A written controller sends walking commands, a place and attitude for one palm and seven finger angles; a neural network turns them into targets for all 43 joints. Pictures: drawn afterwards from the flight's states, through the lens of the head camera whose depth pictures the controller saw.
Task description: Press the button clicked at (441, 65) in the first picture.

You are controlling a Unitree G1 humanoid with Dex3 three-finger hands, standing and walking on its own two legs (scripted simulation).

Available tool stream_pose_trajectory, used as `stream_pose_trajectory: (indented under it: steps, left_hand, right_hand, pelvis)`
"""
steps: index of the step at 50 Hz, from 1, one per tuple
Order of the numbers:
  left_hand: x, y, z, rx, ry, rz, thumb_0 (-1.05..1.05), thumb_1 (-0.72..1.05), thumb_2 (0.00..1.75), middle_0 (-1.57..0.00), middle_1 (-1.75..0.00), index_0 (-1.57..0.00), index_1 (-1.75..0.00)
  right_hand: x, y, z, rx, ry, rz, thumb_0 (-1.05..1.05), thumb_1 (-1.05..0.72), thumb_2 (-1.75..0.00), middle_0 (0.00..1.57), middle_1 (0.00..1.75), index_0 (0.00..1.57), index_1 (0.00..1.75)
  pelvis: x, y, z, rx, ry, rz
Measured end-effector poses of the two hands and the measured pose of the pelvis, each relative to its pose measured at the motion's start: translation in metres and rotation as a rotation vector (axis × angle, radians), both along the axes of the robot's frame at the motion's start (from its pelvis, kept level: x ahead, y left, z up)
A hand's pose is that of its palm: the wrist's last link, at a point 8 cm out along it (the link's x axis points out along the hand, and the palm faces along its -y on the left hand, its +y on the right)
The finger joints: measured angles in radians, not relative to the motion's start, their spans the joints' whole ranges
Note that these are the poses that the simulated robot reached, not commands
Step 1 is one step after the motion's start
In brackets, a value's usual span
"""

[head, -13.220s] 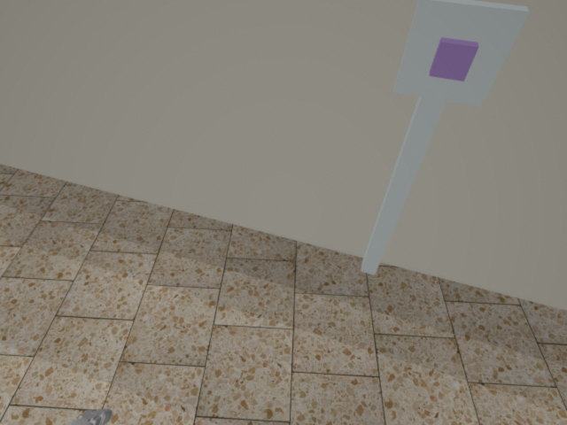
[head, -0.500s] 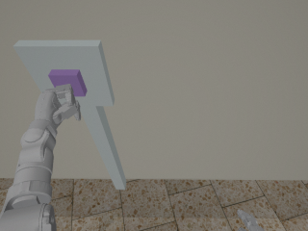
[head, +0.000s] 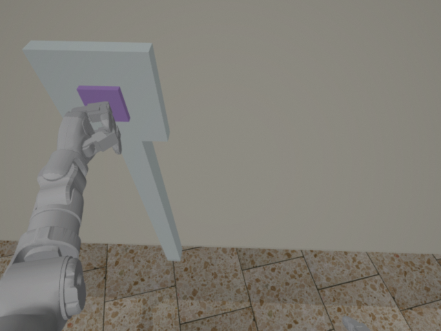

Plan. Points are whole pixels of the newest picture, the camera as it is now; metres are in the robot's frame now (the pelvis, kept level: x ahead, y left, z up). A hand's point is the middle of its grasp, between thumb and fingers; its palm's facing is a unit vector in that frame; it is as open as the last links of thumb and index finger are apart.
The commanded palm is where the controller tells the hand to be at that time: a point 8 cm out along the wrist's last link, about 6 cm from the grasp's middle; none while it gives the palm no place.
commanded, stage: press the button with the knuckle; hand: left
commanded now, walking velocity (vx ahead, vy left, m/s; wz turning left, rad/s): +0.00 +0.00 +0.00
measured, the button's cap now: (106, 101) +0.48 +0.23 +0.16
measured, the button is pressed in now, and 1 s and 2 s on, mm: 13 0 0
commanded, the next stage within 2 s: hold the button down briefly in 0.12 s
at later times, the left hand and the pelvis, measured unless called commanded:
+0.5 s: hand (113, 133) +0.43 +0.21 +0.13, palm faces +0.01 -1.00 -0.02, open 2.9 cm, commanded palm +0.43 +0.25 +0.13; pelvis -0.02 +0.00 -0.01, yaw +1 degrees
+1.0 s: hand (110, 143) +0.41 +0.21 +0.13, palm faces +0.01 -1.00 -0.01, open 2.7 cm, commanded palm +0.36 +0.25 +0.13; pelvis -0.01 +0.00 +0.00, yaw -1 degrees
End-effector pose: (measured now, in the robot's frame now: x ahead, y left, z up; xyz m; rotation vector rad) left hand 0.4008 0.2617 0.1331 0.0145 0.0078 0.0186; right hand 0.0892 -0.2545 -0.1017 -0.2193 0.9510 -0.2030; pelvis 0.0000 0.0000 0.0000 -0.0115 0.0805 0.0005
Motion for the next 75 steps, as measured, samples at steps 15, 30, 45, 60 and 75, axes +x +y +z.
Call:
stream_pose_trajectory:
  steps: [15, 30, 45, 60, 75]
  left_hand:
    - [0.003, 0.002, 0.0, 0.007, -0.001, -0.005, -0.01, 0.78, 0.98, -1.3, -1.5, -1.35, -1.5]
    - [0.003, 0.002, 0.0, 0.001, -0.004, -0.005, -0.01, 0.77, 0.99, -1.3, -1.5, -1.36, -1.5]
    - [-0.006, 0.004, -0.004, -0.012, -0.02, -0.012, -0.04, 0.78, 0.94, -1.3, -1.5, -1.32, -1.5]
    - [-0.048, 0.001, -0.006, -0.005, -0.036, 0.004, 0.01, 0.88, 0.91, -1.3, -1.5, -1.3, -1.5]
    - [-0.097, -0.007, -0.002, 0.008, -0.024, 0.013, 0.02, 0.9, 0.9, -1.3, -1.5, -1.3, -1.5]
  right_hand:
    - [-0.031, -0.004, -0.007, -0.013, 0.048, -0.002, 0.01, -0.91, -0.9, 0.2, 0.3, 0.2, 0.3]
    - [-0.065, -0.012, -0.009, -0.033, 0.09, -0.03, 0.01, -0.91, -0.9, 0.2, 0.3, 0.2, 0.3]
    - [-0.04, -0.004, -0.004, -0.007, 0.021, -0.031, 0.01, -0.91, -0.9, 0.2, 0.3, 0.2, 0.3]
    - [0.053, 0.014, 0.022, 0.039, -0.202, 0.032, 0.01, -0.91, -0.9, 0.2, 0.3, 0.2, 0.3]
    - [0.112, 0.027, 0.039, 0.06, -0.328, 0.121, 0.01, -0.91, -0.9, 0.2, 0.3, 0.2, 0.3]
  pelvis:
    - [-0.015, -0.001, -0.004, -0.006, 0.015, 0.012]
    - [-0.026, -0.002, -0.008, -0.008, 0.032, 0.009]
    - [-0.017, 0.001, -0.006, -0.005, 0.023, -0.011]
    - [0.011, 0.003, 0.002, 0.004, -0.031, -0.027]
    - [0.02, -0.002, 0.005, 0.007, -0.072, -0.001]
